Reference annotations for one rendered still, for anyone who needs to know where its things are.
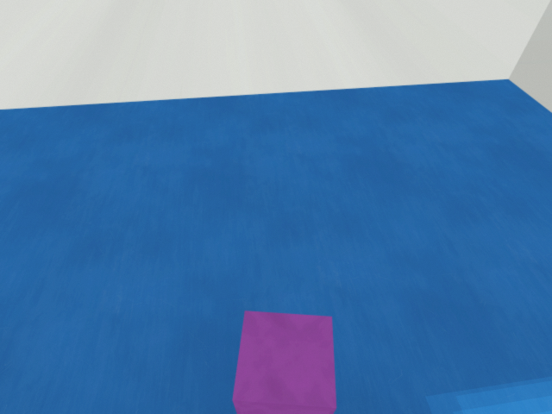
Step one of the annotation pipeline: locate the carton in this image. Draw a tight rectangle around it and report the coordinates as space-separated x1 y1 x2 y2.
232 310 336 414

